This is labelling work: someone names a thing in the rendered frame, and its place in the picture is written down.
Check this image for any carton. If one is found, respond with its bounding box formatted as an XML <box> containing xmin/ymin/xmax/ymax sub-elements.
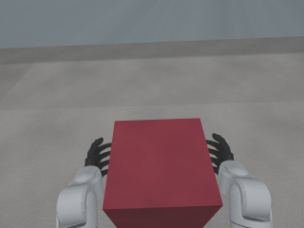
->
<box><xmin>103</xmin><ymin>118</ymin><xmax>223</xmax><ymax>228</ymax></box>

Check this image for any left robot forearm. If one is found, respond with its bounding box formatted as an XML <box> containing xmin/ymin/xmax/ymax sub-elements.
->
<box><xmin>56</xmin><ymin>165</ymin><xmax>105</xmax><ymax>228</ymax></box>

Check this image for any right robot forearm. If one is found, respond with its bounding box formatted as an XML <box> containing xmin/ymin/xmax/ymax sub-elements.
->
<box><xmin>218</xmin><ymin>160</ymin><xmax>273</xmax><ymax>228</ymax></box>

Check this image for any right robot hand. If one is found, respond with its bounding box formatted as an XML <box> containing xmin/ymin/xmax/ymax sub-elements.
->
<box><xmin>206</xmin><ymin>133</ymin><xmax>234</xmax><ymax>175</ymax></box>

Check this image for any left robot hand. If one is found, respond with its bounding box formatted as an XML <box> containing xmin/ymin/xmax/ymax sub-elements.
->
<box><xmin>85</xmin><ymin>137</ymin><xmax>112</xmax><ymax>177</ymax></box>

